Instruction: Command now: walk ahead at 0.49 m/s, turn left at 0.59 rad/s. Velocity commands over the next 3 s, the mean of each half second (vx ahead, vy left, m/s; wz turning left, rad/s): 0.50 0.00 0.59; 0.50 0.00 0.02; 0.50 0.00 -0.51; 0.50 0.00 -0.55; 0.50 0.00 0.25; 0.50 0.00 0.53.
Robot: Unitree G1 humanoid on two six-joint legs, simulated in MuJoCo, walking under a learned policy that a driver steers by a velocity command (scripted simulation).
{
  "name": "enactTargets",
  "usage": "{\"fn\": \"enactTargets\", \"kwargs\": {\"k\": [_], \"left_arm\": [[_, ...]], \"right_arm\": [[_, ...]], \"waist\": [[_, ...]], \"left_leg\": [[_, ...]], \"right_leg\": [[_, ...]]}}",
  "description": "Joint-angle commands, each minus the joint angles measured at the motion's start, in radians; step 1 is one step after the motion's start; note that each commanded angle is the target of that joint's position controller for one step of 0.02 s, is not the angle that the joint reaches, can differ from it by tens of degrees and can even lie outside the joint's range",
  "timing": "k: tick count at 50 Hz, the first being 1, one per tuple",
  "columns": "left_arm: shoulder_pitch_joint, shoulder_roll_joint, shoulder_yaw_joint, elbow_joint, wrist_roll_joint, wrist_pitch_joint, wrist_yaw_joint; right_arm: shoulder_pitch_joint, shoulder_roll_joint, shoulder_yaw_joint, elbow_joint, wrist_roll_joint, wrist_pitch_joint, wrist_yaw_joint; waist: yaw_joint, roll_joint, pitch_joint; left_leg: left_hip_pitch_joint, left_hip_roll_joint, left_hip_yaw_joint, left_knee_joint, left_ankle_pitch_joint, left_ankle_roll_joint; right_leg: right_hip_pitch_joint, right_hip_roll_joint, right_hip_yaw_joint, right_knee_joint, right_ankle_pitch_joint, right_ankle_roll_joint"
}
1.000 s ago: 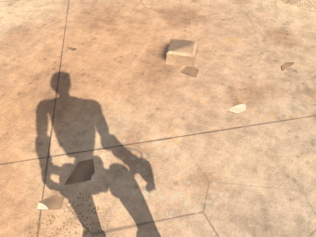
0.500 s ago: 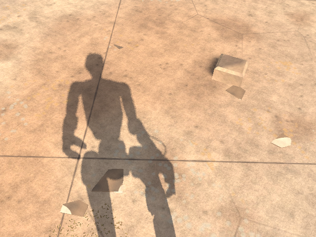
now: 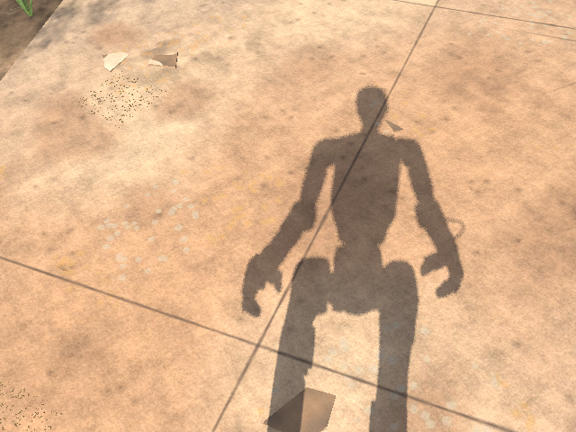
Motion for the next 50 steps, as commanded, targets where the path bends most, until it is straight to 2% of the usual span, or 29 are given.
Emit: {"fn": "enactTargets", "kwargs": {"k": [1,5,10,12,13,14,15,16,17,18,19,20,21,23,25,28,31,36,39,40,41,42,43,44,45,46,47,48,50], "left_arm": [[0.017,0.076,0.011,-0.035,-0.002,-0.023,-0.004],[0.055,0.09,0.01,-0.01,-0.002,-0.018,-0.002],[0.139,0.135,0.017,0.034,0.0,0.007,0.018],[0.151,0.165,0.021,0.05,0.002,0.023,0.026],[0.153,0.182,0.024,0.055,0.003,0.033,0.03],[0.147,0.193,0.025,0.053,-0.001,0.042,0.031],[0.135,0.186,0.021,0.031,0.002,0.044,0.03],[0.16,0.066,-0.006,-0.045,-0.008,0.037,0.007],[0.049,0.145,0.014,-0.09,-0.004,0.028,0.002],[-0.051,0.141,0.011,-0.121,-0.009,0.018,-0.002],[-0.047,0.122,0.0,-0.116,-0.012,0.006,-0.001],[-0.034,0.118,0.001,-0.102,-0.002,0.011,0.001],[-0.008,0.115,0.0,-0.098,0.017,0.029,0.0],[0.017,0.102,0.0,-0.093,0.035,0.064,-0.009],[-0.011,0.081,-0.005,-0.1,0.032,0.078,-0.017],[-0.14,0.076,-0.008,-0.135,0.028,0.078,-0.021],[-0.238,0.073,-0.013,-0.159,0.021,0.074,-0.026],[-0.367,0.083,-0.016,-0.2,0.009,0.063,-0.034],[-0.31,0.097,-0.009,-0.188,0.005,0.057,-0.036],[-0.239,0.109,-0.001,-0.164,0.002,0.055,-0.03],[-0.114,0.122,0.009,-0.121,0.003,0.051,-0.021],[0.044,0.148,0.022,-0.072,0.012,0.043,-0.011],[0.183,0.24,0.045,-0.055,0.032,0.038,-0.001],[0.17,0.274,0.058,-0.037,0.006,0.049,-0.012],[0.061,0.219,0.049,-0.057,-0.018,0.056,-0.023],[-0.002,0.172,0.039,-0.072,-0.02,0.056,-0.025],[-0.022,0.142,0.031,-0.065,-0.012,0.055,-0.024],[-0.018,0.132,0.027,-0.053,-0.013,0.05,-0.021],[-0.004,0.135,0.026,-0.039,-0.018,0.037,-0.02]], "right_arm": [[-0.02,-0.001,0.008,-0.072,0.0,0.001,0.016],[-0.168,0.024,0.028,-0.116,0.008,-0.009,0.03],[-0.292,0.016,0.033,-0.164,0.002,-0.01,0.038],[-0.256,0.002,0.026,-0.157,-0.004,-0.009,0.028],[-0.185,-0.015,0.017,-0.138,-0.006,-0.012,0.022],[-0.051,-0.039,0.003,-0.097,-0.011,-0.02,0.014],[0.13,-0.098,-0.024,-0.04,-0.022,-0.025,-0.003],[0.148,-0.21,-0.051,-0.047,-0.013,-0.023,-0.02],[0.201,-0.226,-0.057,-0.067,0.017,-0.01,-0.029],[0.175,-0.203,-0.053,-0.04,0.022,-0.005,-0.04],[0.129,-0.155,-0.043,-0.029,0.032,-0.01,-0.045],[0.08,-0.122,-0.033,-0.032,0.032,-0.018,-0.046],[0.044,-0.097,-0.024,-0.036,0.037,-0.024,-0.046],[0.038,-0.083,-0.016,-0.037,0.043,-0.044,-0.039],[0.067,-0.097,-0.018,-0.02,0.041,-0.054,-0.036],[0.137,-0.091,-0.013,0.014,0.041,-0.06,-0.034],[0.204,-0.091,-0.01,0.043,0.042,-0.066,-0.036],[0.263,-0.108,-0.005,0.077,0.026,-0.071,-0.048],[0.232,-0.12,-0.003,0.093,0.015,-0.073,-0.059],[0.219,-0.13,-0.004,0.097,0.012,-0.074,-0.062],[0.206,-0.139,-0.005,0.102,0.008,-0.071,-0.062],[0.203,-0.133,-0.001,0.1,0.009,-0.071,-0.063],[0.241,-0.072,0.018,0.064,0.026,-0.076,-0.063],[0.308,-0.058,0.015,0.064,0.036,-0.082,-0.054],[0.231,-0.101,0.014,0.052,0.003,-0.082,-0.053],[0.135,-0.104,0.016,0.033,0.006,-0.089,-0.046],[0.094,-0.085,0.022,0.019,0.007,-0.093,-0.041],[0.077,-0.078,0.024,0.003,-0.001,-0.083,-0.039],[0.1,-0.056,0.033,0.006,-0.01,-0.055,-0.035]], "waist": [[-0.023,-0.117,0.013],[0.006,-0.123,0.039],[0.041,-0.124,0.068],[0.016,-0.148,0.028],[-0.017,-0.158,-0.02],[-0.076,-0.144,-0.098],[-0.155,-0.084,-0.205],[-0.103,0.154,-0.312],[-0.154,0.096,-0.377],[-0.143,0.017,-0.231],[-0.098,-0.026,-0.128],[-0.047,-0.071,-0.074],[-0.006,-0.066,-0.058],[0.021,-0.054,-0.069],[0.021,-0.044,-0.05],[-0.021,-0.022,0.003],[-0.064,-0.001,0.013],[-0.106,0.008,0.052],[-0.061,0.019,0.054],[-0.03,0.022,0.017],[0.028,0.003,-0.049],[0.095,-0.024,-0.138],[0.117,-0.164,-0.263],[0.052,-0.372,-0.327],[0.023,-0.2,-0.185],[0.024,-0.098,-0.089],[0.003,-0.047,-0.028],[-0.019,-0.05,-0.006],[-0.043,-0.085,-0.026]], "left_leg": [[-0.119,0.046,-0.025,-0.037,0.106,-0.011],[-0.066,0.037,0.055,-0.281,0.257,-0.007],[-0.015,0.007,0.147,-0.475,0.142,0.038],[0.083,-0.057,0.188,-0.514,0.03,0.074],[0.17,-0.098,0.197,-0.535,-0.015,0.098],[0.344,-0.135,0.191,-0.595,-0.005,0.127],[0.616,-0.07,0.067,-0.629,-0.039,0.173],[0.95,0.25,-0.426,-0.66,-0.13,0.289],[0.993,0.338,-0.753,-0.809,-0.046,0.355],[0.919,0.294,-0.556,-0.819,0.086,0.32],[0.765,0.26,-0.441,-0.829,0.224,0.286],[0.644,0.203,-0.36,-0.844,0.317,0.245],[0.558,0.16,-0.306,-0.859,0.375,0.23],[0.486,0.121,-0.262,-0.879,0.437,0.23],[0.446,0.099,-0.222,-0.914,0.414,0.222],[0.454,0.081,-0.199,-0.951,0.384,0.188],[0.531,0.086,-0.188,-0.945,0.413,0.158],[0.663,0.135,-0.173,-0.931,0.45,0.142],[0.692,0.161,-0.12,-0.879,0.637,0.107],[0.699,0.154,-0.094,-0.8,0.798,0.091],[0.697,0.13,-0.053,-0.639,0.916,0.075],[0.601,0.094,-0.012,-0.427,0.841,0.057],[0.351,0.013,0.049,-0.085,0.474,0.023],[0.073,-0.161,0.038,0.184,-0.234,-0.015],[-0.04,-0.078,-0.048,0.23,-0.183,-0.004],[-0.049,-0.031,-0.043,0.196,-0.098,-0.007],[-0.024,0.005,-0.036,0.122,-0.06,-0.011],[0.006,0.026,-0.038,0.062,-0.056,-0.024],[0.064,0.033,-0.017,0.0,-0.052,-0.053]], "right_leg": [[0.046,-0.289,0.167,-0.202,0.239,-0.112],[0.054,-0.252,0.031,-0.188,0.329,-0.078],[0.205,-0.296,-0.03,-0.129,0.47,-0.064],[0.259,-0.305,-0.071,0.007,0.783,-0.052],[0.272,-0.306,-0.086,0.134,0.906,-0.049],[0.222,-0.3,-0.106,0.324,0.896,-0.038],[0.034,-0.28,-0.111,0.594,0.666,-0.01],[-0.407,-0.143,-0.102,0.944,-0.175,0.048],[-0.57,-0.029,0.097,1.115,-0.341,0.067],[-0.659,-0.095,0.164,1.085,-0.217,0.056],[-0.611,-0.131,0.16,0.985,-0.141,0.053],[-0.54,-0.155,0.164,0.901,-0.127,0.057],[-0.473,-0.163,0.171,0.857,-0.136,0.068],[-0.412,-0.157,0.162,0.804,-0.141,0.087],[-0.423,-0.154,0.144,0.733,-0.07,0.097],[-0.48,-0.158,0.133,0.58,0.079,0.1],[-0.502,-0.144,0.129,0.45,0.189,0.085],[-0.507,-0.107,0.105,0.3,0.189,0.035],[-0.376,-0.062,0.088,0.227,0.085,-0.024],[-0.275,-0.022,0.071,0.215,0.043,-0.044],[-0.134,0.021,0.051,0.174,0.033,-0.067],[0.077,-0.006,0.094,0.15,0.046,-0.101],[0.34,-0.253,0.443,0.13,-0.039,-0.187],[0.473,-0.404,0.927,-0.04,-0.013,-0.31],[0.373,-0.369,0.87,-0.071,-0.089,-0.292],[0.247,-0.339,0.717,-0.077,-0.047,-0.276],[0.141,-0.29,0.625,-0.098,0.052,-0.245],[0.078,-0.248,0.564,-0.107,0.139,-0.223],[0.026,-0.2,0.49,-0.124,0.257,-0.21]]}}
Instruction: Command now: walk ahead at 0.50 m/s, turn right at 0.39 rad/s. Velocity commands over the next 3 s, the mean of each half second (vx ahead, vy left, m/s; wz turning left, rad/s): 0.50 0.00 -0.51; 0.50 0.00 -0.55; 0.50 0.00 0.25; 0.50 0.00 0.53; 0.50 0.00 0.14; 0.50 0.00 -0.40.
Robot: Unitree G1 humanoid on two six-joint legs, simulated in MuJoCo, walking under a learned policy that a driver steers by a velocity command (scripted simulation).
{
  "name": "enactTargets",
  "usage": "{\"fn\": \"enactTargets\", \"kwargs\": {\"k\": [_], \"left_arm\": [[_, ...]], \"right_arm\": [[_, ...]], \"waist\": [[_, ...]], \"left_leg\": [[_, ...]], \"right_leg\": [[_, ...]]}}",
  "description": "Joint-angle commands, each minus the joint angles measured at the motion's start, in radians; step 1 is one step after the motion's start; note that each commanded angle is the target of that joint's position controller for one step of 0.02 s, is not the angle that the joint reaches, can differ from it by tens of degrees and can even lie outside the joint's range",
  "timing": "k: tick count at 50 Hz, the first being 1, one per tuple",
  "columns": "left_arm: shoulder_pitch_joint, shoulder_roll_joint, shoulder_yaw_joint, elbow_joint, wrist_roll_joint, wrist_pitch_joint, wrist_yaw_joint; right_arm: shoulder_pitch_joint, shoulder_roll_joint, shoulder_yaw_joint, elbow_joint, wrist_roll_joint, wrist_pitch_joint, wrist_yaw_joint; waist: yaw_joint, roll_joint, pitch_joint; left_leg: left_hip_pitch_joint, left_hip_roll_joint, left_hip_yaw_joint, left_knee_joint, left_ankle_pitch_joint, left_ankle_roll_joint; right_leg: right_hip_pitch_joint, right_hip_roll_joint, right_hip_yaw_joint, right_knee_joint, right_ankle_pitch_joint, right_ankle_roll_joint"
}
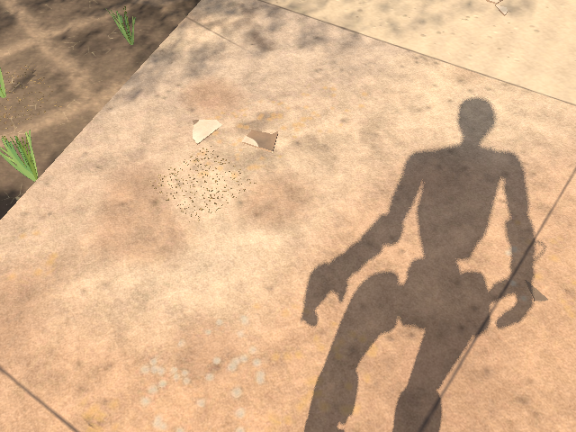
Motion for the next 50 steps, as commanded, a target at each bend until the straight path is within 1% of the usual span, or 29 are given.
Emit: {"fn": "enactTargets", "kwargs": {"k": [1,5,8,13,14,16,17,18,19,20,21,22,23,24,25,26,29,32,35,38,41,43,44,45,46,47,48,49,50], "left_arm": [[0.057,0.12,0.029,-0.03,-0.01,-0.027,0.004],[0.122,0.138,0.036,-0.012,-0.014,-0.024,0.011],[0.179,0.139,0.04,0.001,-0.015,-0.019,0.015],[0.246,0.147,0.044,0.007,0.003,-0.01,0.027],[0.241,0.152,0.045,0.004,0.006,-0.009,0.031],[0.189,0.167,0.05,-0.014,0.009,-0.007,0.038],[0.155,0.177,0.052,-0.023,0.009,-0.009,0.037],[0.135,0.179,0.051,-0.026,0.002,-0.015,0.029],[0.133,0.139,0.04,-0.045,-0.012,-0.025,0.018],[0.199,0.043,0.018,-0.072,-0.038,-0.027,0.02],[0.25,0.109,0.025,-0.079,-0.012,-0.015,0.026],[0.195,0.139,0.031,-0.053,0.008,-0.001,0.027],[0.126,0.125,0.028,-0.059,0.015,0.002,0.014],[0.103,0.107,0.027,-0.064,0.017,0.008,0.005],[0.09,0.102,0.027,-0.07,0.03,0.019,-0.005],[0.092,0.094,0.025,-0.068,0.033,0.03,-0.012],[0.026,0.079,0.02,-0.103,0.031,0.043,-0.027],[-0.073,0.071,0.014,-0.142,0.031,0.046,-0.038],[-0.165,0.052,0.001,-0.173,0.025,0.042,-0.048],[-0.267,0.043,-0.01,-0.21,0.026,0.037,-0.06],[-0.317,0.054,-0.01,-0.236,0.033,0.037,-0.06],[-0.283,0.066,-0.003,-0.234,0.039,0.036,-0.05],[-0.208,0.08,0.006,-0.215,0.043,0.032,-0.043],[-0.053,0.101,0.021,-0.166,0.05,0.023,-0.032],[0.122,0.171,0.047,-0.119,0.06,0.017,-0.014],[0.095,0.276,0.066,-0.135,0.041,0.018,0.0],[0.152,0.245,0.063,-0.139,0.014,0.027,0.012],[0.096,0.208,0.052,-0.114,0.014,0.024,0.022],[0.056,0.152,0.035,-0.102,0.013,0.015,0.024]], "right_arm": [[0.045,-0.075,-0.012,-0.061,-0.011,0.017,0.005],[-0.123,-0.066,-0.004,-0.121,-0.007,0.029,0.007],[-0.234,-0.055,0.004,-0.154,0.0,0.026,0.012],[-0.369,-0.057,0.014,-0.204,0.013,0.013,0.015],[-0.377,-0.063,0.014,-0.211,0.015,0.009,0.014],[-0.315,-0.086,0.007,-0.202,0.019,0.0,0.01],[-0.236,-0.104,-0.001,-0.178,0.02,-0.006,0.003],[-0.115,-0.13,-0.013,-0.144,0.017,-0.017,-0.008],[0.028,-0.196,-0.032,-0.13,-0.001,-0.027,-0.026],[0.101,-0.268,-0.05,-0.137,-0.021,-0.018,-0.041],[0.069,-0.265,-0.06,-0.128,-0.003,-0.001,-0.036],[0.007,-0.158,-0.041,-0.144,0.005,0.005,-0.03],[-0.034,-0.097,-0.026,-0.143,0.01,0.003,-0.025],[-0.051,-0.078,-0.02,-0.137,0.007,-0.001,-0.023],[-0.038,-0.076,-0.019,-0.12,0.01,-0.008,-0.025],[-0.026,-0.078,-0.02,-0.108,0.015,-0.017,-0.022],[0.011,-0.092,-0.029,-0.083,0.029,-0.039,-0.013],[0.039,-0.099,-0.035,-0.06,0.027,-0.038,-0.01],[0.059,-0.104,-0.038,-0.039,0.025,-0.035,-0.007],[0.096,-0.127,-0.045,-0.019,0.025,-0.03,-0.012],[0.141,-0.15,-0.052,0.007,0.023,-0.013,-0.019],[0.152,-0.178,-0.057,0.021,0.02,0.002,-0.026],[0.156,-0.194,-0.06,0.026,0.02,0.011,-0.028],[0.149,-0.198,-0.058,0.022,0.025,0.019,-0.03],[0.162,-0.162,-0.045,-0.004,0.022,0.019,-0.028],[0.202,-0.035,-0.015,-0.074,0.025,0.013,-0.003],[0.098,-0.129,-0.036,-0.072,0.018,0.011,-0.005],[0.04,-0.12,-0.034,-0.084,0.04,0.005,-0.004],[0.046,-0.098,-0.024,-0.07,0.044,-0.002,-0.003]], "waist": [[-0.02,-0.065,-0.053],[0.016,-0.07,-0.003],[0.058,-0.085,-0.01],[0.105,-0.099,-0.016],[0.102,-0.104,-0.017],[0.058,-0.115,-0.027],[0.02,-0.117,-0.054],[-0.04,-0.08,-0.115],[-0.097,0.008,-0.238],[-0.083,0.173,-0.346],[-0.033,0.242,-0.357],[-0.024,0.074,-0.211],[-0.024,0.004,-0.115],[-0.006,0.025,-0.073],[0.004,0.065,-0.049],[0.012,0.073,-0.046],[0.019,0.064,-0.049],[0.007,0.053,-0.021],[-0.009,0.052,-0.001],[-0.036,0.055,0.022],[-0.051,0.057,0.033],[-0.028,0.073,-0.002],[0.006,0.077,-0.052],[0.077,0.044,-0.141],[0.141,-0.056,-0.263],[0.069,-0.304,-0.347],[0.142,-0.13,-0.366],[0.108,-0.091,-0.223],[0.066,-0.052,-0.14]], "left_leg": [[-0.152,0.064,-0.026,-0.05,0.018,-0.038],[-0.237,0.075,0.003,-0.231,0.152,-0.084],[-0.243,0.058,0.007,-0.374,0.274,-0.095],[-0.238,0.015,0.004,-0.513,0.276,-0.083],[-0.217,0.008,-0.002,-0.54,0.258,-0.075],[-0.083,-0.009,-0.016,-0.616,0.202,-0.05],[0.046,-0.032,-0.009,-0.651,0.164,-0.034],[0.226,-0.03,-0.013,-0.715,0.18,-0.008],[0.454,0.134,-0.166,-0.742,0.051,0.042],[0.698,0.398,-0.524,-0.796,-0.072,0.114],[0.66,0.464,-0.783,-0.856,-0.155,0.19],[0.531,0.414,-0.649,-0.869,-0.199,0.175],[0.414,0.353,-0.49,-0.896,-0.114,0.153],[0.342,0.306,-0.373,-0.926,-0.006,0.125],[0.299,0.276,-0.29,-0.941,0.092,0.114],[0.278,0.256,-0.227,-0.951,0.176,0.109],[0.287,0.266,-0.129,-0.985,0.306,0.127],[0.306,0.26,-0.034,-1.014,0.343,0.131],[0.312,0.231,0.069,-1.01,0.39,0.11],[0.337,0.245,0.127,-1.003,0.404,0.093],[0.425,0.27,0.167,-0.945,0.508,0.076],[0.471,0.276,0.212,-0.807,0.811,0.06],[0.48,0.275,0.232,-0.668,0.946,0.055],[0.415,0.255,0.262,-0.453,0.93,0.037],[0.195,0.233,0.261,-0.164,0.62,0.009],[-0.244,0.053,0.219,0.158,-0.258,-0.044],[-0.315,0.042,0.036,0.232,-0.201,-0.036],[-0.345,0.089,0.02,0.214,-0.083,-0.024],[-0.285,0.114,0.017,0.13,-0.031,-0.017]], "right_leg": [[0.124,-0.262,0.344,-0.232,0.253,-0.162],[0.096,-0.222,0.316,-0.273,0.226,-0.146],[0.14,-0.198,0.313,-0.242,0.272,-0.103],[0.247,-0.215,0.37,-0.15,0.398,-0.095],[0.258,-0.224,0.389,-0.131,0.414,-0.091],[0.229,-0.23,0.416,-0.084,0.437,-0.064],[0.195,-0.215,0.418,-0.026,0.494,-0.045],[0.152,-0.166,0.386,0.113,0.518,-0.022],[0.049,-0.109,0.325,0.342,0.359,0.005],[-0.216,0.015,0.183,0.609,-0.218,0.035],[-0.35,-0.003,0.131,0.746,-0.387,0.029],[-0.382,-0.071,0.137,0.794,-0.293,0.03],[-0.368,-0.097,0.125,0.765,-0.22,0.038],[-0.344,-0.123,0.116,0.729,-0.188,0.047],[-0.329,-0.142,0.109,0.706,-0.177,0.056],[-0.314,-0.145,0.098,0.707,-0.162,0.062],[-0.365,-0.159,0.092,0.693,-0.094,0.074],[-0.439,-0.174,0.08,0.623,0.002,0.089],[-0.415,-0.174,0.04,0.465,0.115,0.088],[-0.359,-0.171,-0.019,0.31,0.139,0.064],[-0.325,-0.146,-0.071,0.218,0.038,0.025],[-0.231,-0.086,-0.113,0.177,-0.073,-0.014],[-0.138,-0.044,-0.123,0.151,-0.112,-0.039],[0.061,-0.004,-0.12,0.078,-0.081,-0.069],[0.348,-0.144,0.091,0.037,-0.182,-0.117],[0.633,-0.464,0.628,-0.05,-0.18,-0.239],[0.607,-0.491,0.722,-0.141,-0.066,-0.241],[0.499,-0.459,0.518,-0.131,0.098,-0.214],[0.355,-0.413,0.398,-0.144,0.251,-0.177]]}}
Over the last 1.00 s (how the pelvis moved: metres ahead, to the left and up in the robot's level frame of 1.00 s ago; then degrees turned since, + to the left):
0.57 0.10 -0.01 14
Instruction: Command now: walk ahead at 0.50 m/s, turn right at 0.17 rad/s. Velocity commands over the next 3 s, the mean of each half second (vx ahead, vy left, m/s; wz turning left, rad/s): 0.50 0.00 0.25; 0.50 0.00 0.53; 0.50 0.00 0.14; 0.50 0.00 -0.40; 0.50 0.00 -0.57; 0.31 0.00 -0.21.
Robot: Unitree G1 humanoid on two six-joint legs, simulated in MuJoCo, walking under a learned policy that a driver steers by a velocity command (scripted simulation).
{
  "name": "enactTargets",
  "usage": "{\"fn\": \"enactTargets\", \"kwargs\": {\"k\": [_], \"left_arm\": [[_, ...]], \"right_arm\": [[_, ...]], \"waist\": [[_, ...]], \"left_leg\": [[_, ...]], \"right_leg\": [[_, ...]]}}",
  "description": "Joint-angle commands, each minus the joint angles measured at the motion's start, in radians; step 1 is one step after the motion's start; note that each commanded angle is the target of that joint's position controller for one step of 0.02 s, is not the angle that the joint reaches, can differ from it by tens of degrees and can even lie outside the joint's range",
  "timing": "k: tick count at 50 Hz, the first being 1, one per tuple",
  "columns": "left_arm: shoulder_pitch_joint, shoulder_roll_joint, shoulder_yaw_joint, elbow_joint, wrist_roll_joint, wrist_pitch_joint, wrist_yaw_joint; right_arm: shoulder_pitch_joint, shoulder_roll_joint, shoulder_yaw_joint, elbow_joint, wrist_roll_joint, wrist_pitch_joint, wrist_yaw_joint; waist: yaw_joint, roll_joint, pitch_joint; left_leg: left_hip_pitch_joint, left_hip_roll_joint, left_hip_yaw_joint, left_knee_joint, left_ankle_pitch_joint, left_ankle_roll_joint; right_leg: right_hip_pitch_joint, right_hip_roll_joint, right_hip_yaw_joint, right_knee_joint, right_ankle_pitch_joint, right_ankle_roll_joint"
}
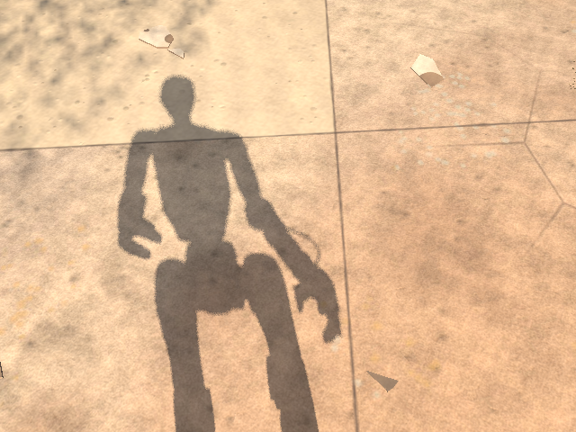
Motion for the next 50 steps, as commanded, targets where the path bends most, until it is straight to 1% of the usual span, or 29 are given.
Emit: {"fn": "enactTargets", "kwargs": {"k": [1,2,3,6,10,14,17,18,20,22,23,24,25,26,27,28,29,30,31,32,34,38,42,44,46,47,48,49,50], "left_arm": [[0.196,0.12,0.038,0.027,-0.012,-0.019,0.025],[0.167,0.094,0.028,0.031,-0.016,-0.029,0.024],[0.169,0.082,0.023,0.039,-0.016,-0.042,0.021],[0.203,0.1,0.027,0.076,-0.017,-0.066,0.02],[0.249,0.084,0.021,0.113,-0.019,-0.074,0.024],[0.279,0.074,0.012,0.146,-0.019,-0.081,0.035],[0.339,0.079,0.009,0.188,-0.016,-0.076,0.049],[0.346,0.087,0.008,0.198,-0.014,-0.073,0.054],[0.336,0.116,0.012,0.208,-0.011,-0.067,0.064],[0.309,0.151,0.019,0.209,-0.004,-0.053,0.073],[0.293,0.163,0.022,0.201,-0.003,-0.047,0.072],[0.253,0.163,0.02,0.175,-0.01,-0.049,0.067],[0.311,0.039,-0.004,0.119,-0.017,-0.059,0.042],[0.218,0.106,0.009,0.088,-0.011,-0.07,0.036],[0.155,0.105,0.003,0.06,-0.017,-0.086,0.03],[0.151,0.11,0.002,0.059,-0.021,-0.096,0.029],[0.157,0.107,0.004,0.067,-0.013,-0.088,0.03],[0.176,0.1,0.002,0.067,0.004,-0.067,0.028],[0.195,0.086,-0.001,0.07,0.014,-0.046,0.024],[0.196,0.075,-0.003,0.065,0.018,-0.03,0.021],[0.15,0.064,-0.007,0.041,0.016,-0.016,0.016],[-0.026,0.062,-0.012,-0.02,0.008,-0.014,0.012],[-0.144,0.071,-0.019,-0.063,-0.002,-0.025,0.008],[-0.17,0.083,-0.019,-0.081,-0.006,-0.034,0.008],[-0.097,0.109,-0.012,-0.066,-0.007,-0.044,0.01],[-0.015,0.128,-0.003,-0.039,-0.007,-0.049,0.015],[0.113,0.147,0.008,0.002,-0.003,-0.059,0.025],[0.251,0.194,0.023,0.024,0.014,-0.071,0.038],[0.34,0.295,0.049,0.022,0.035,-0.066,0.047]], "right_arm": [[-0.019,-0.099,-0.015,-0.078,0.004,-0.02,0.007],[0.03,-0.094,-0.014,-0.054,-0.009,-0.001,0.011],[0.052,-0.09,-0.016,-0.036,-0.014,0.016,0.017],[0.011,-0.072,-0.023,-0.03,-0.007,0.032,0.032],[-0.117,-0.064,-0.027,-0.054,-0.006,0.031,0.035],[-0.229,-0.036,-0.012,-0.082,-0.013,0.023,0.045],[-0.318,-0.021,0.001,-0.119,-0.017,0.02,0.055],[-0.325,-0.021,0.002,-0.127,-0.017,0.019,0.056],[-0.285,-0.035,-0.003,-0.123,-0.016,0.021,0.052],[-0.15,-0.067,-0.019,-0.09,-0.02,0.021,0.042],[-0.029,-0.098,-0.035,-0.055,-0.025,0.014,0.036],[0.121,-0.161,-0.062,-0.018,-0.039,0.01,0.024],[0.106,-0.276,-0.094,-0.026,-0.036,0.017,0.008],[0.106,-0.27,-0.097,-0.027,0.01,0.024,0.012],[0.043,-0.234,-0.09,-0.028,0.014,0.027,0.005],[-0.001,-0.175,-0.076,-0.029,0.013,0.027,0.003],[-0.045,-0.141,-0.066,-0.033,0.01,0.022,0.001],[-0.068,-0.119,-0.057,-0.036,0.013,0.016,-0.002],[-0.074,-0.12,-0.054,-0.038,0.014,0.006,-0.001],[-0.064,-0.134,-0.056,-0.035,0.016,-0.005,0.002],[-0.041,-0.165,-0.064,-0.03,0.015,-0.013,0.004],[0.03,-0.17,-0.069,-0.021,0.016,-0.008,0.005],[0.097,-0.18,-0.073,-0.016,0.006,-0.002,-0.001],[0.099,-0.191,-0.075,-0.023,-0.001,-0.001,-0.008],[0.049,-0.206,-0.078,-0.04,-0.005,-0.004,-0.015],[0.024,-0.211,-0.078,-0.046,-0.006,-0.008,-0.014],[0.014,-0.206,-0.075,-0.043,-0.001,-0.014,-0.009],[0.023,-0.165,-0.061,-0.049,0.007,-0.023,0.0],[0.125,-0.069,-0.039,-0.077,0.037,-0.028,0.002]], "waist": [[0.074,-0.017,-0.112],[0.04,-0.037,-0.101],[0.031,-0.047,-0.097],[0.03,-0.049,-0.046],[0.06,-0.058,0.013],[0.086,-0.063,0.038],[0.113,-0.056,0.057],[0.11,-0.06,0.053],[0.079,-0.089,0.009],[0.013,-0.117,-0.072],[-0.042,-0.108,-0.138],[-0.127,-0.038,-0.216],[-0.038,0.207,-0.281],[-0.076,0.108,-0.329],[-0.048,0.043,-0.175],[-0.007,-0.026,-0.093],[0.037,-0.063,-0.037],[0.067,-0.054,-0.032],[0.084,-0.037,-0.044],[0.089,-0.024,-0.049],[0.085,0.0,-0.039],[0.017,0.046,-0.017],[-0.038,0.059,-0.029],[-0.04,0.066,-0.029],[0.009,0.078,-0.04],[0.044,0.08,-0.067],[0.106,0.041,-0.125],[0.165,-0.027,-0.228],[0.143,-0.231,-0.369]], "left_leg": [[-0.354,0.048,-0.097,0.069,0.105,0.024],[-0.282,0.051,-0.102,0.034,0.115,0.02],[-0.243,0.041,-0.104,0.02,0.126,0.02],[-0.308,0.016,-0.13,-0.031,0.214,0.024],[-0.434,-0.009,-0.145,-0.162,0.359,0.024],[-0.424,-0.023,-0.071,-0.349,0.459,0.031],[-0.42,-0.039,0.0,-0.468,0.437,0.059],[-0.398,-0.055,0.022,-0.499,0.407,0.074],[-0.303,-0.112,0.068,-0.524,0.314,0.115],[-0.149,-0.171,0.084,-0.537,0.208,0.167],[0.007,-0.189,0.054,-0.591,0.194,0.2],[0.242,-0.098,-0.094,-0.677,0.169,0.262],[0.553,0.21,-0.593,-0.7,0.237,0.415],[0.595,0.255,-0.846,-0.825,0.234,0.486],[0.474,0.238,-0.685,-0.86,0.259,0.44],[0.337,0.201,-0.593,-0.888,0.34,0.39],[0.227,0.146,-0.507,-0.902,0.436,0.345],[0.155,0.101,-0.442,-0.916,0.506,0.325],[0.119,0.074,-0.399,-0.924,0.546,0.314],[0.096,0.055,-0.375,-0.926,0.596,0.312],[0.062,0.022,-0.344,-0.942,0.607,0.299],[0.102,-0.015,-0.347,-0.935,0.575,0.243],[0.215,0.002,-0.393,-0.876,0.639,0.227],[0.25,0.023,-0.429,-0.837,0.672,0.218],[0.234,0.039,-0.449,-0.794,0.7,0.186],[0.211,0.035,-0.443,-0.735,0.785,0.166],[0.19,-0.008,-0.405,-0.589,0.841,0.144],[0.095,-0.068,-0.347,-0.364,0.705,0.12],[-0.173,-0.21,-0.231,-0.045,0.2,0.075]], "right_leg": [[0.4,-0.325,0.359,-0.33,0.357,-0.13],[0.328,-0.296,0.291,-0.363,0.376,-0.107],[0.289,-0.283,0.252,-0.388,0.395,-0.095],[0.287,-0.262,0.163,-0.45,0.388,-0.067],[0.349,-0.248,0.072,-0.489,0.391,-0.02],[0.403,-0.248,-0.012,-0.491,0.482,-0.001],[0.495,-0.271,-0.052,-0.456,0.61,0.007],[0.524,-0.277,-0.068,-0.425,0.694,0.014],[0.568,-0.289,-0.097,-0.31,0.992,0.03],[0.57,-0.304,-0.118,-0.087,1.182,0.033],[0.506,-0.302,-0.121,0.1,1.096,0.028],[0.32,-0.263,-0.138,0.387,0.811,0.039],[-0.127,-0.061,-0.117,0.768,-0.184,0.089],[-0.301,-0.005,0.108,0.903,-0.29,0.09],[-0.365,-0.087,0.153,0.836,-0.176,0.083],[-0.317,-0.12,0.136,0.74,-0.117,0.086],[-0.26,-0.145,0.131,0.661,-0.104,0.098],[-0.197,-0.155,0.13,0.612,-0.104,0.118],[-0.158,-0.16,0.123,0.57,-0.105,0.132],[-0.146,-0.158,0.108,0.534,-0.1,0.145],[-0.157,-0.159,0.083,0.442,-0.042,0.165],[-0.21,-0.147,0.07,0.219,0.132,0.183],[-0.225,-0.11,0.076,0.078,0.19,0.171],[-0.197,-0.092,0.089,0.017,0.167,0.155],[-0.066,-0.077,0.1,-0.062,0.12,0.127],[0.056,-0.054,0.087,-0.084,0.085,0.106],[0.218,-0.04,0.072,-0.145,0.097,0.081],[0.427,-0.163,0.191,-0.174,0.01,0.036],[0.694,-0.44,0.623,-0.229,-0.136,-0.076]]}}
Over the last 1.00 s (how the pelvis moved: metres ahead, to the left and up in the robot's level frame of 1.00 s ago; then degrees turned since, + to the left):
0.48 -0.12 -0.01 -34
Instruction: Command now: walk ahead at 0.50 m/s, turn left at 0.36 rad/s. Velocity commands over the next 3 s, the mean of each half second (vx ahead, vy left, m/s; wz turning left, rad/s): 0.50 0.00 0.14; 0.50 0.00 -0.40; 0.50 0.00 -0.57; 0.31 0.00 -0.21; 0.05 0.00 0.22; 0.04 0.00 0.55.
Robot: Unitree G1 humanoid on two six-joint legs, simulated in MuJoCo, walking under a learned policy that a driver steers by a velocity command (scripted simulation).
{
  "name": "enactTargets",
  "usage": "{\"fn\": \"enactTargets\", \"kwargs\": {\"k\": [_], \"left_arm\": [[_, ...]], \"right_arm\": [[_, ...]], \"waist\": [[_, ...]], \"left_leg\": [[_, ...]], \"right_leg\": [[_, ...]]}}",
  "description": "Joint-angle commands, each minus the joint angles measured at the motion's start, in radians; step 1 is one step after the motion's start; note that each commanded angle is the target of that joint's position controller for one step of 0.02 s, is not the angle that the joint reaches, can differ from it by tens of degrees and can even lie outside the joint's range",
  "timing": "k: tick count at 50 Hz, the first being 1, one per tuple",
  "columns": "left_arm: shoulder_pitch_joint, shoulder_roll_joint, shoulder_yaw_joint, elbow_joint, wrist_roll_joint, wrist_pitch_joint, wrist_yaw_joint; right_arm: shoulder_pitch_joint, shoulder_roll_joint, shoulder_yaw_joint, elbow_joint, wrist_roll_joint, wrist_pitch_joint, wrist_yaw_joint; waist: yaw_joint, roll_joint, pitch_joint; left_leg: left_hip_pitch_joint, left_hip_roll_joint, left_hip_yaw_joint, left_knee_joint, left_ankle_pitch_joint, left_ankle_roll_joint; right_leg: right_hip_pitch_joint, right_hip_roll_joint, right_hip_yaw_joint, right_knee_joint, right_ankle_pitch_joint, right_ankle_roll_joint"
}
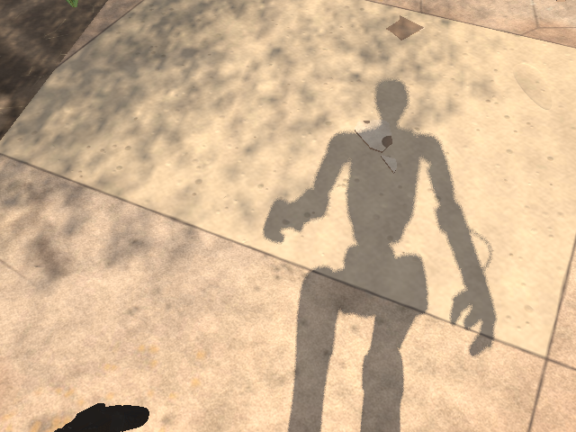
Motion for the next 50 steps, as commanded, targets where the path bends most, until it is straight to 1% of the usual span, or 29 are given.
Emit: {"fn": "enactTargets", "kwargs": {"k": [1,2,3,4,5,7,9,12,15,19,21,22,23,24,25,26,27,28,30,32,34,37,39,42,45,47,48,49,50], "left_arm": [[0.361,0.274,0.094,0.04,0.002,0.005,0.016],[0.28,0.184,0.077,0.026,-0.01,0.01,0.01],[0.227,0.122,0.063,0.024,-0.014,0.007,0.004],[0.209,0.101,0.055,0.034,-0.012,0.004,0.003],[0.219,0.093,0.052,0.052,-0.014,-0.003,0.005],[0.258,0.099,0.053,0.083,-0.022,-0.021,-0.002],[0.284,0.111,0.058,0.107,-0.031,-0.033,-0.007],[0.309,0.107,0.059,0.133,-0.033,-0.029,-0.009],[0.35,0.117,0.062,0.161,-0.035,-0.025,-0.012],[0.405,0.145,0.069,0.198,-0.032,-0.017,-0.011],[0.403,0.156,0.072,0.21,-0.03,-0.009,-0.006],[0.403,0.152,0.07,0.218,-0.034,-0.004,-0.004],[0.412,0.131,0.062,0.223,-0.035,-0.002,-0.004],[0.388,0.089,0.047,0.182,-0.039,-0.006,-0.005],[0.486,0.0,0.03,0.16,-0.059,-0.004,-0.001],[0.424,0.123,0.063,0.183,-0.032,0.011,0.01],[0.373,0.112,0.067,0.172,-0.035,0.01,0.002],[0.356,0.084,0.062,0.178,-0.039,0.013,-0.003],[0.368,0.063,0.063,0.198,-0.019,0.037,-0.015],[0.349,0.043,0.066,0.193,-0.018,0.054,-0.027],[0.288,0.032,0.067,0.172,-0.016,0.062,-0.035],[0.185,0.022,0.064,0.135,-0.015,0.066,-0.044],[0.113,0.009,0.056,0.108,-0.015,0.063,-0.05],[0.008,-0.002,0.042,0.066,-0.011,0.061,-0.06],[-0.035,0.011,0.042,0.038,-0.008,0.06,-0.063],[0.0,0.026,0.05,0.042,-0.006,0.061,-0.057],[0.052,0.039,0.057,0.054,-0.005,0.061,-0.051],[0.141,0.058,0.069,0.078,-0.005,0.056,-0.046],[0.284,0.088,0.088,0.123,0.002,0.047,-0.036]], "right_arm": [[0.089,-0.062,0.003,-0.084,-0.001,-0.024,0.003],[0.035,-0.086,0.0,-0.067,-0.018,-0.014,0.002],[-0.043,-0.081,0.004,-0.079,-0.025,-0.014,0.011],[-0.077,-0.066,0.007,-0.09,-0.026,-0.011,0.018],[-0.086,-0.06,0.009,-0.095,-0.035,-0.003,0.025],[-0.072,-0.044,0.016,-0.088,-0.04,0.009,0.033],[-0.118,-0.036,0.022,-0.103,-0.04,0.013,0.037],[-0.249,-0.016,0.039,-0.144,-0.04,0.01,0.046],[-0.367,0.012,0.06,-0.175,-0.031,0.004,0.052],[-0.428,-0.01,0.059,-0.194,-0.025,-0.002,0.042],[-0.399,-0.022,0.053,-0.188,-0.03,-0.007,0.034],[-0.325,-0.027,0.047,-0.163,-0.037,-0.014,0.028],[-0.179,-0.06,0.03,-0.11,-0.049,-0.027,0.017],[0.01,-0.14,0.007,-0.083,-0.07,-0.036,0.002],[0.034,-0.231,-0.016,-0.077,-0.06,-0.025,-0.003],[-0.014,-0.161,-0.006,-0.083,-0.027,-0.016,-0.001],[-0.1,-0.098,0.013,-0.091,-0.023,-0.019,0.001],[-0.145,-0.052,0.024,-0.09,-0.023,-0.027,0.005],[-0.173,-0.012,0.035,-0.079,-0.02,-0.042,-0.001],[-0.147,-0.019,0.031,-0.06,-0.015,-0.059,-0.004],[-0.123,-0.03,0.025,-0.042,-0.008,-0.068,-0.007],[-0.081,-0.018,0.025,-0.015,-0.011,-0.066,-0.011],[-0.073,-0.015,0.026,-0.002,-0.013,-0.065,-0.012],[-0.034,-0.035,0.022,0.023,-0.013,-0.063,-0.018],[0.002,-0.053,0.017,0.05,-0.016,-0.051,-0.026],[-0.009,-0.077,0.011,0.054,-0.019,-0.041,-0.032],[-0.016,-0.094,0.006,0.055,-0.02,-0.033,-0.035],[-0.02,-0.11,0.001,0.054,-0.021,-0.022,-0.035],[-0.031,-0.116,0.0,0.046,-0.018,-0.014,-0.032]], "waist": [[0.134,-0.257,-0.327],[0.112,-0.107,-0.163],[0.113,-0.027,-0.075],[0.098,-0.047,-0.033],[0.086,-0.086,-0.016],[0.074,-0.105,-0.032],[0.07,-0.1,-0.025],[0.088,-0.092,0.008],[0.119,-0.096,0.021],[0.133,-0.093,0.023],[0.111,-0.091,0.016],[0.073,-0.069,-0.012],[0.016,-0.018,-0.094],[-0.063,0.095,-0.23],[-0.016,0.308,-0.306],[-0.016,0.127,-0.21],[0.022,0.092,-0.099],[0.045,0.079,-0.049],[0.085,0.103,-0.013],[0.099,0.084,-0.015],[0.101,0.073,0.001],[0.089,0.067,0.032],[0.08,0.065,0.052],[0.055,0.065,0.072],[0.05,0.062,0.076],[0.077,0.083,0.039],[0.103,0.096,0.002],[0.139,0.097,-0.052],[0.205,0.062,-0.131]], "left_leg": [[-0.541,0.006,0.073,0.614,-0.065,-0.01],[-0.578,0.071,0.057,0.658,0.02,-0.007],[-0.567,0.102,0.069,0.615,0.09,-0.01],[-0.551,0.127,0.078,0.564,0.116,-0.013],[-0.525,0.142,0.084,0.526,0.124,-0.021],[-0.496,0.137,0.101,0.498,0.139,-0.034],[-0.541,0.151,0.116,0.451,0.179,-0.047],[-0.581,0.195,0.175,0.292,0.287,-0.071],[-0.507,0.198,0.233,0.107,0.375,-0.078],[-0.44,0.177,0.261,-0.003,0.355,-0.052],[-0.376,0.155,0.272,-0.054,0.297,-0.025],[-0.258,0.131,0.277,-0.116,0.3,-0.01],[-0.056,0.134,0.254,-0.154,0.3,0.015],[0.186,0.362,0.011,-0.192,0.178,0.068],[0.344,0.602,-0.388,-0.32,0.103,0.163],[0.234,0.564,-0.369,-0.339,0.061,0.151],[0.122,0.513,-0.219,-0.359,0.118,0.124],[0.034,0.466,-0.107,-0.396,0.218,0.096],[-0.052,0.4,0.041,-0.437,0.334,0.051],[-0.057,0.393,0.114,-0.45,0.458,0.05],[-0.043,0.39,0.179,-0.466,0.508,0.052],[-0.021,0.381,0.257,-0.476,0.551,0.055],[-0.024,0.363,0.315,-0.474,0.581,0.048],[0.008,0.377,0.37,-0.464,0.642,0.043],[0.102,0.403,0.411,-0.404,0.794,0.031],[0.151,0.409,0.445,-0.286,1.085,0.019],[0.165,0.411,0.457,-0.185,1.214,0.016],[0.155,0.411,0.462,-0.032,1.25,0.016],[0.063,0.395,0.475,0.192,1.127,-0.004]], "right_leg": [[0.703,-0.434,0.801,-0.27,-0.343,-0.225],[0.56,-0.399,0.679,-0.281,-0.432,-0.217],[0.445,-0.343,0.537,-0.299,-0.368,-0.197],[0.38,-0.293,0.424,-0.319,-0.254,-0.172],[0.336,-0.257,0.346,-0.333,-0.153,-0.158],[0.322,-0.234,0.266,-0.34,0.025,-0.163],[0.335,-0.234,0.214,-0.366,0.089,-0.18],[0.332,-0.208,0.138,-0.411,0.089,-0.179],[0.316,-0.181,0.073,-0.41,0.139,-0.161],[0.385,-0.226,0.08,-0.358,0.223,-0.145],[0.423,-0.242,0.079,-0.289,0.315,-0.133],[0.411,-0.222,0.065,-0.185,0.417,-0.119],[0.352,-0.17,0.029,0.001,0.438,-0.1],[0.18,-0.113,-0.014,0.29,0.171,-0.075],[-0.12,0.044,-0.064,0.582,-0.424,-0.047],[-0.183,-0.006,0.044,0.661,-0.397,-0.062],[-0.185,-0.045,0.066,0.646,-0.304,-0.069],[-0.151,-0.073,0.061,0.607,-0.244,-0.063],[-0.093,-0.094,0.05,0.569,-0.193,-0.043],[-0.1,-0.089,0.04,0.575,-0.148,-0.033],[-0.164,-0.1,0.032,0.562,-0.086,-0.023],[-0.241,-0.106,0.017,0.482,0.008,-0.011],[-0.227,-0.098,-0.012,0.361,0.073,-0.01],[-0.182,-0.083,-0.075,0.204,0.115,-0.031],[-0.151,-0.056,-0.121,0.122,0.047,-0.077],[-0.068,-0.001,-0.16,0.1,-0.048,-0.117],[-0.002,0.035,-0.175,0.096,-0.108,-0.141],[0.099,0.071,-0.177,0.071,-0.15,-0.168],[0.3,0.093,-0.149,-0.012,-0.125,-0.202]]}}
Over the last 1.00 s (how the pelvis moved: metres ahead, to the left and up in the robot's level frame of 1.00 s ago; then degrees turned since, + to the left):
0.55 0.08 0.00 29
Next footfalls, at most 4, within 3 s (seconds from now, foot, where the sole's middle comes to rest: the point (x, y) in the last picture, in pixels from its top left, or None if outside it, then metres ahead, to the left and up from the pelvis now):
0.46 left None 0.38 0.12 -0.76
1.00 right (315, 350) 0.65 -0.08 -0.76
1.54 left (291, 233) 1.00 -0.06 -0.76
1.98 right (374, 228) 1.00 -0.29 -0.76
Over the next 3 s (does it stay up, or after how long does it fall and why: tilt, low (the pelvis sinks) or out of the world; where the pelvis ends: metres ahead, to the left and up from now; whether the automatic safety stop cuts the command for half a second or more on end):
stays up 0.94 -0.17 0.02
